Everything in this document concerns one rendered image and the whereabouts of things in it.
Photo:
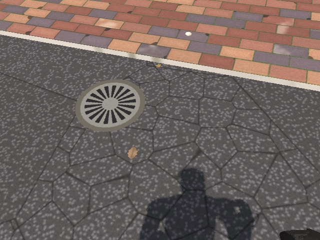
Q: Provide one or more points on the robot right hand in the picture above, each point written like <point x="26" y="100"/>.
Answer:
<point x="307" y="234"/>

